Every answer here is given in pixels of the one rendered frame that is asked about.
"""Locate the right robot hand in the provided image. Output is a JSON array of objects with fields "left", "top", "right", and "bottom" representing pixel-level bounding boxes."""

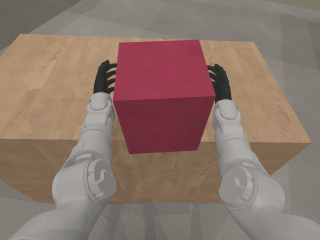
[{"left": 207, "top": 64, "right": 232, "bottom": 104}]

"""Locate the right robot forearm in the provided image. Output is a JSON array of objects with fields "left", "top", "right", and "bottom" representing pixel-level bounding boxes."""
[{"left": 211, "top": 99, "right": 273, "bottom": 179}]

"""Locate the pedestal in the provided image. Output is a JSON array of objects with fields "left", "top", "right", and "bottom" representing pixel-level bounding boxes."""
[{"left": 0, "top": 34, "right": 312, "bottom": 203}]

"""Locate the robot right upper arm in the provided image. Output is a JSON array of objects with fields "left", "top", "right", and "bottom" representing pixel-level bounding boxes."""
[{"left": 218, "top": 165, "right": 320, "bottom": 240}]

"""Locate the left robot forearm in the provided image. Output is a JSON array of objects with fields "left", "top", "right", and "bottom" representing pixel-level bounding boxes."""
[{"left": 52, "top": 92, "right": 116, "bottom": 196}]

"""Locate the carton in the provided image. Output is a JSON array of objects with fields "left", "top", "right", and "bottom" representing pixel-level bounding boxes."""
[{"left": 113, "top": 39, "right": 216, "bottom": 154}]

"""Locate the left robot hand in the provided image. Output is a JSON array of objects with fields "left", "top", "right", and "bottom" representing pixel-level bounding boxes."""
[{"left": 93, "top": 60, "right": 117, "bottom": 94}]

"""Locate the robot left upper arm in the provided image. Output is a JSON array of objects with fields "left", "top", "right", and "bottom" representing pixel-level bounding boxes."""
[{"left": 8, "top": 158, "right": 117, "bottom": 240}]

